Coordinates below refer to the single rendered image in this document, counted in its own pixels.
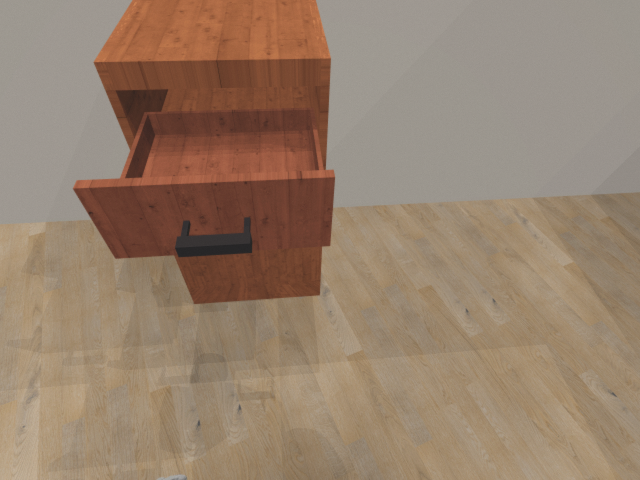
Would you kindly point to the drawer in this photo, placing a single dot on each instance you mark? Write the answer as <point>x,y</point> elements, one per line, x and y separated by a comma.
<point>214,168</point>

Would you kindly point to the handle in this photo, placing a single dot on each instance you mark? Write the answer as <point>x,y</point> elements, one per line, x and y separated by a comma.
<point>217,244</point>

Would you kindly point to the cabinet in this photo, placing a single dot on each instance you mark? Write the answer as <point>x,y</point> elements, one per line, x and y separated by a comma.
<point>197,55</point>

